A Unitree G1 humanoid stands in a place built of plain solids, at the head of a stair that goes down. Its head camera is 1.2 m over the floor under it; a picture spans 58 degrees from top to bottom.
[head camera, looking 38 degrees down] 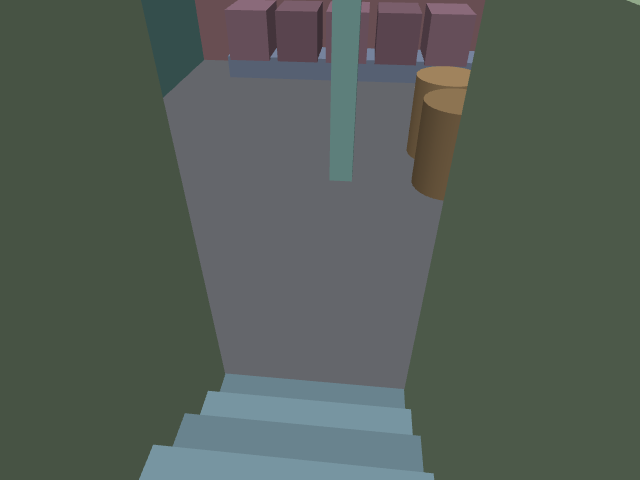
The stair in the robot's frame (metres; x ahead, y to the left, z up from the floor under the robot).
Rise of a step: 0.19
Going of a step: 0.23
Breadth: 1.02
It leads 6 degrees to the right of straight ahead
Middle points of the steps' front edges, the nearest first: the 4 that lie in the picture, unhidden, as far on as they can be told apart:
0.75 0.11 -0.38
0.98 0.08 -0.57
1.21 0.06 -0.76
1.45 0.04 -0.95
